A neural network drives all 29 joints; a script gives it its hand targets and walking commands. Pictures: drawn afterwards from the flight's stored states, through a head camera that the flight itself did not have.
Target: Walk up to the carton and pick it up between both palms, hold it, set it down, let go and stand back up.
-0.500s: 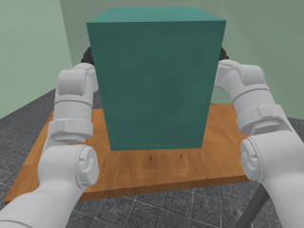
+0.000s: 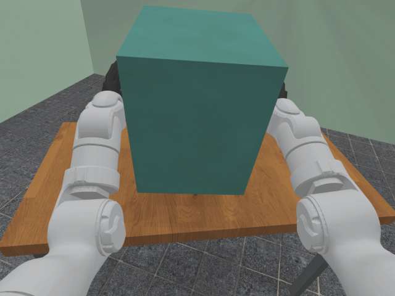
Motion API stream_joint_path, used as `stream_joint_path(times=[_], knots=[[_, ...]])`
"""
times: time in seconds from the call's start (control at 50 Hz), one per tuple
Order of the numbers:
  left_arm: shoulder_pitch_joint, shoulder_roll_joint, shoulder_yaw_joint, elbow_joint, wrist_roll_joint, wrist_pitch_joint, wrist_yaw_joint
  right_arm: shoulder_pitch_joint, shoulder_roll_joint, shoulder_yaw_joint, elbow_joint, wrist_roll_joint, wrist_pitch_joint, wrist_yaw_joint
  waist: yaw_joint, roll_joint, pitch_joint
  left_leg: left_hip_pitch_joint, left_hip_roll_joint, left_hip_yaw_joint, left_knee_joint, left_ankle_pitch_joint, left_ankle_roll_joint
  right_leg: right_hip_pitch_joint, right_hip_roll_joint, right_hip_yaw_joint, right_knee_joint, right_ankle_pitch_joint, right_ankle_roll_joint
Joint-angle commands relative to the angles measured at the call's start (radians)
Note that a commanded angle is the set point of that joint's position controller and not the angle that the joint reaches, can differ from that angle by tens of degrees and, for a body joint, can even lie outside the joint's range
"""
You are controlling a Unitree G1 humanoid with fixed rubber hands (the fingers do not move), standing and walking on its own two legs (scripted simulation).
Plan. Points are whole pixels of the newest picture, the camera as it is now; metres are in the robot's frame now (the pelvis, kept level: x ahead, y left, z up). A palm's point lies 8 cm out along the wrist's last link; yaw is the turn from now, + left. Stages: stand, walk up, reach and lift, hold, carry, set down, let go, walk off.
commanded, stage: set down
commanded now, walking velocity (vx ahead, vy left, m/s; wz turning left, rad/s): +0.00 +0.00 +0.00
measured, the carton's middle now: (194, 102) +0.44 +0.02 +0.23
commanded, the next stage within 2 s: none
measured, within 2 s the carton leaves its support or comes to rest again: neither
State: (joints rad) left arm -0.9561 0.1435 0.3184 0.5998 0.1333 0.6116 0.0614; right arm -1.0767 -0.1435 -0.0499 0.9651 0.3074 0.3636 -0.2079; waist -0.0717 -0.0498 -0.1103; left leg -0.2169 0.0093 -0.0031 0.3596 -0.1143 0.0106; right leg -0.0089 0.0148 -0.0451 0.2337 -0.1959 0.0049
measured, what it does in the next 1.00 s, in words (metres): stands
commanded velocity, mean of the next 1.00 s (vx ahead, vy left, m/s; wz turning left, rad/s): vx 0.00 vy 0.00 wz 0.00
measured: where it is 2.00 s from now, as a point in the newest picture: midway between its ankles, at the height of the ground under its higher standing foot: outside the picture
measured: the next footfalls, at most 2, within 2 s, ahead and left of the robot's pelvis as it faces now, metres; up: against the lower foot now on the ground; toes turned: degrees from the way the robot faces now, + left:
none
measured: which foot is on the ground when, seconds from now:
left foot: down 0.00-1.00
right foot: down 0.00-1.00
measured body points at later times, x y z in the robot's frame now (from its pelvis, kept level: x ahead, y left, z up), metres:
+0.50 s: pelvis +0.01 -0.01 +0.00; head -0.03 +0.02 +0.45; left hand +0.44 +0.16 +0.22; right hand +0.43 -0.15 +0.23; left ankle +0.05 +0.10 -0.75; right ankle -0.04 -0.12 -0.75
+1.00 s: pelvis +0.01 -0.01 +0.00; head -0.02 +0.02 +0.45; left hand +0.45 +0.16 +0.20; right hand +0.44 -0.16 +0.20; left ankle +0.05 +0.10 -0.75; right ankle -0.04 -0.12 -0.75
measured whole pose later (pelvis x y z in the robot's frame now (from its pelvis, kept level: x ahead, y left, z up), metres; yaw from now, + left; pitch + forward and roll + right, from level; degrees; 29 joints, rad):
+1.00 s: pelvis +0.01 -0.01 +0.00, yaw -1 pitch +1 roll -1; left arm -0.97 0.13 0.34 0.88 0.15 0.35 0.05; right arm -1.01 -0.08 -0.23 1.06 0.08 0.21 -0.16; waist -0.03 -0.04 -0.10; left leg -0.24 0.01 0.01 0.33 -0.11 0.00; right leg -0.07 0.02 -0.03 0.26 -0.21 0.00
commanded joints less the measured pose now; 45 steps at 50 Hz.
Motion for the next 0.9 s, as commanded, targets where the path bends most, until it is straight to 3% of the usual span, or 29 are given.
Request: stream_joint_path(times=[0.0,0.04,0.12,0.22,0.32,0.46,0.6,0.68,0.76,0.88], knots=[[-0.902,-0.694,-0.427,-0.255,-0.155,-0.095,-0.14,-0.942,0.597,0.197,-0.436,0.075,-0.101,0.109,-0.029,0.176,-0.584,0.536,-0.025,-0.036,0.066,0.409,-0.074,-0.119,0.048,0.005,-0.012,0.312,0.039],[-0.891,-0.697,-0.448,-0.295,-0.166,-0.104,-0.134,-0.928,0.617,0.225,-0.476,0.086,-0.105,0.107,-0.029,0.171,-0.643,0.544,-0.027,-0.038,0.082,0.45,-0.075,-0.089,0.049,0.004,0.004,0.375,0.044],[-0.855,-0.664,-0.391,-0.211,-0.132,-0.103,-0.144,-0.9,0.61,0.199,-0.421,0.047,-0.097,0.114,-0.013,0.137,-0.554,0.509,-0.028,-0.029,0.054,0.37,-0.063,-0.114,0.047,-0.001,-0.005,0.316,0.056],[-0.807,-0.647,-0.358,-0.186,-0.105,-0.108,-0.154,-0.888,0.624,0.22,-0.42,0.046,-0.11,0.114,0.01,0.11,-0.574,0.486,-0.036,-0.017,0.056,0.401,-0.053,-0.058,0.045,-0.003,0.019,0.414,0.069],[-0.808,-0.626,-0.314,-0.113,-0.093,-0.13,-0.166,-0.885,0.636,0.197,-0.377,0.014,-0.117,0.114,0.024,0.066,-0.514,0.427,-0.041,-0.006,0.032,0.325,-0.037,-0.061,0.042,0.002,0.014,0.39,0.08],[-0.825,-0.638,-0.316,-0.084,-0.087,-0.18,-0.174,-0.871,0.651,0.162,-0.351,-0.038,-0.156,0.115,0.012,0.087,-0.543,0.453,-0.043,0.002,0.037,0.358,-0.045,-0.048,0.042,-0.004,0.022,0.446,0.079],[-0.85,-0.653,-0.307,-0.01,-0.079,-0.235,-0.173,-0.849,0.655,0.098,-0.275,-0.107,-0.189,0.13,0.011,0.108,-0.539,0.436,-0.038,0.011,0.02,0.311,-0.053,-0.063,0.031,-0.012,0.019,0.401,0.068],[-0.867,-0.678,-0.34,-0.022,-0.093,-0.263,-0.161,-0.863,0.658,0.101,-0.299,-0.12,-0.214,0.14,0.009,0.132,-0.607,0.493,-0.035,0.01,0.044,0.384,-0.072,-0.066,0.035,-0.018,0.025,0.441,0.065],[-0.836,-0.68,-0.317,0.047,-0.083,-0.274,-0.16,-0.861,0.662,0.082,-0.268,-0.138,-0.221,0.146,0.026,0.117,-0.563,0.468,-0.031,0.009,0.034,0.36,-0.067,-0.081,0.033,-0.016,0.021,0.411,0.059],[-0.863,-0.68,-0.294,0.082,-0.079,-0.311,-0.158,-0.867,0.667,0.039,-0.237,-0.175,-0.244,0.159,0.026,0.116,-0.573,0.45,-0.03,0.018,0.024,0.331,-0.066,-0.099,0.031,-0.02,0.022,0.39,0.058]])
